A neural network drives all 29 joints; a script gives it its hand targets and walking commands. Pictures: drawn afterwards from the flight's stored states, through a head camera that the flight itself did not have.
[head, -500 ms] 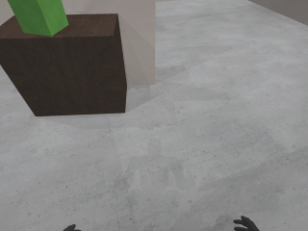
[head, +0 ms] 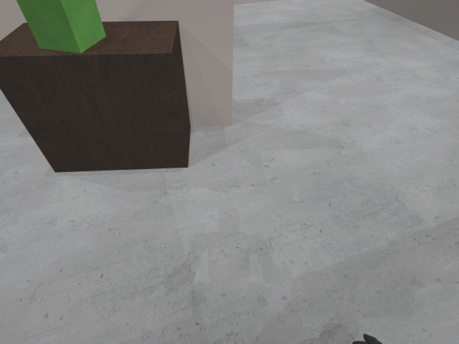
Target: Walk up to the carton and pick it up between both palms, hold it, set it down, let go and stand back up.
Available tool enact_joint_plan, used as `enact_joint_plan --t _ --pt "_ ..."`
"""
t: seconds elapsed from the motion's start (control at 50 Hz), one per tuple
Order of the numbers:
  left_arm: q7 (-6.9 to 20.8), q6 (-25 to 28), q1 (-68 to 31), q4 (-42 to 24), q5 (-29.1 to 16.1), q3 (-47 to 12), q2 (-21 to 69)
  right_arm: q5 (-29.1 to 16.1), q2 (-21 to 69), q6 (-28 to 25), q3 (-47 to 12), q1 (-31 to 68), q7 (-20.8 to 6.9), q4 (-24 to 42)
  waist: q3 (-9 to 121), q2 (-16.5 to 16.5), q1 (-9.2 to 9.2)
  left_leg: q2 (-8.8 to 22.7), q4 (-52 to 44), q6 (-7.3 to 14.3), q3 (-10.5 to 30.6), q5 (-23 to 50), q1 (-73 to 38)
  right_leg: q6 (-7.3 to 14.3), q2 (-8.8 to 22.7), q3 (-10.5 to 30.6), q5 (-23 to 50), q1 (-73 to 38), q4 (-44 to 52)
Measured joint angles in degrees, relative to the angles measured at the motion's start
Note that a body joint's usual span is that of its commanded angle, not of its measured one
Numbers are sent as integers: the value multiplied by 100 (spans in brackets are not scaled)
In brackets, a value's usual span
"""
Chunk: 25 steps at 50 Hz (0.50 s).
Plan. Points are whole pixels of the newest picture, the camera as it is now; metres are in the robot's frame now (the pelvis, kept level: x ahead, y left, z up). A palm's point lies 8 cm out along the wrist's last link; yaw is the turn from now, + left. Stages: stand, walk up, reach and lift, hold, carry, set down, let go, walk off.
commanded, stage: stand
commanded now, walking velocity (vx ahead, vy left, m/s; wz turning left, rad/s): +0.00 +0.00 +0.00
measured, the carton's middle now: (62, 12) +1.36 +0.75 +0.08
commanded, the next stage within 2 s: walk up in 0.42 s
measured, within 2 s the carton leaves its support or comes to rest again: neither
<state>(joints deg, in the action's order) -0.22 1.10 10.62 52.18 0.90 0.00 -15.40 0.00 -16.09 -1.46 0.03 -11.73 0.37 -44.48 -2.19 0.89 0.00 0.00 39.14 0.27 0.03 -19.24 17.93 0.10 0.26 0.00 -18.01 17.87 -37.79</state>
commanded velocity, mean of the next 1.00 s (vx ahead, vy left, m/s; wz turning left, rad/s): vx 0.00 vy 0.00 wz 0.00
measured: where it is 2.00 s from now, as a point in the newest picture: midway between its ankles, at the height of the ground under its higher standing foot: (154, 340)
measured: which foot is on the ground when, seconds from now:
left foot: down 0.00-0.66, up 0.68-0.96, down 0.98-1.00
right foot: down 0.00-0.96, up 0.98-1.00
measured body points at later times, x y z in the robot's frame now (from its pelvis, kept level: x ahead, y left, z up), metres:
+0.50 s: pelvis +0.00 +0.01 +0.01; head +0.01 +0.01 +0.46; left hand +0.08 +0.28 -0.13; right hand +0.11 -0.26 -0.11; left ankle +0.02 +0.11 -0.72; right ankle +0.03 -0.13 -0.72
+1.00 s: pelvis +0.04 +0.12 -0.01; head +0.07 +0.12 +0.44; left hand +0.08 +0.46 -0.11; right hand +0.15 -0.19 -0.12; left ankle +0.07 +0.24 -0.73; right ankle +0.03 -0.11 -0.71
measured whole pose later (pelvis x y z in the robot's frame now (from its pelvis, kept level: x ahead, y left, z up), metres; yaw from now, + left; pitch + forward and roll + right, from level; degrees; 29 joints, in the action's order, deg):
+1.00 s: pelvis +0.04 +0.12 -0.01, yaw +4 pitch +0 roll -2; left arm -1.3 4.0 14.9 54.1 1.2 0.0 -25.1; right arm 0.0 -22.4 0.5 5.2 -12.5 -6.3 -49.1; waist -3.4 2.1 -0.2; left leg 0.9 40.3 0.7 1.6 -17.6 21.4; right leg 1.0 9.9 1.2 -23.0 16.4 -41.5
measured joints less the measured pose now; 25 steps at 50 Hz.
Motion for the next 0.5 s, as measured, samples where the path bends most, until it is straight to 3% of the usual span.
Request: enact_joint_plan --t 0.5 --pt "1 0 -102 445 -25 0 -15 0 -4 -22 0 15 0 -356 -10 24 0 0 -261 50 1 189 0 -51 -1 0 273 -78 424"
